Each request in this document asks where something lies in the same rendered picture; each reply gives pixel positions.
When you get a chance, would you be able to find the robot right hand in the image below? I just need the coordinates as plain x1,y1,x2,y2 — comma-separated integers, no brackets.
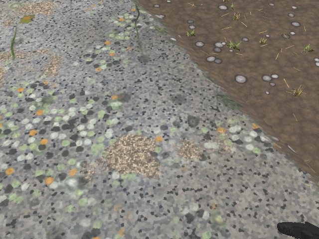
277,221,319,239

